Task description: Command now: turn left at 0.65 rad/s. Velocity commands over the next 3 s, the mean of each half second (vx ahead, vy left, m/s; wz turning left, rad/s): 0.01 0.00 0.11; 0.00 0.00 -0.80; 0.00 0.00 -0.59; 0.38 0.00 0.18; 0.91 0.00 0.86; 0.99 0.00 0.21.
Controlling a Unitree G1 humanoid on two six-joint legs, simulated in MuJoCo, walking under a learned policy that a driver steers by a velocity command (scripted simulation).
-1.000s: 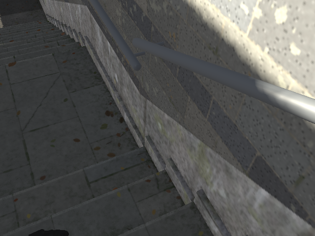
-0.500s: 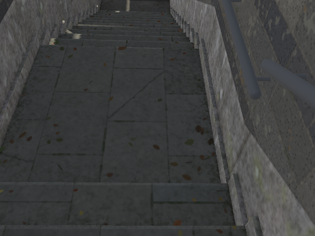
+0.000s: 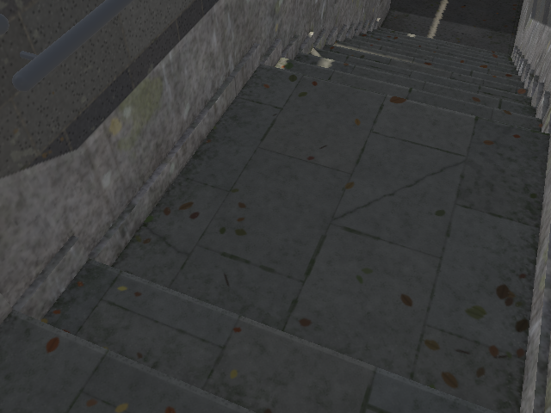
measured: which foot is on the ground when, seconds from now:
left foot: up 0.00-0.28, down 0.30-0.84, up 0.86-1.00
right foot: down 0.00-0.58, up 0.60-0.82, down 0.84-1.00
